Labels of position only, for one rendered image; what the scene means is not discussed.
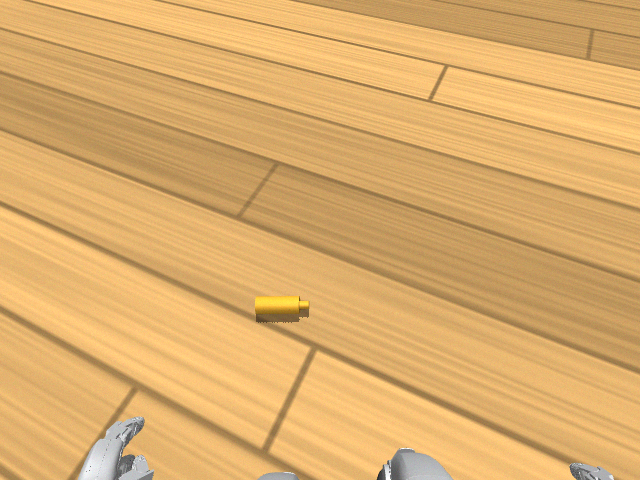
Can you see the bottle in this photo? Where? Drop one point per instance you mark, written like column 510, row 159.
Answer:
column 279, row 305

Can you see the right robot hand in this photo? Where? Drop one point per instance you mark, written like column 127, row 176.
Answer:
column 586, row 472

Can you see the left robot hand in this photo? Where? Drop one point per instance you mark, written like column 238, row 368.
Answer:
column 105, row 461

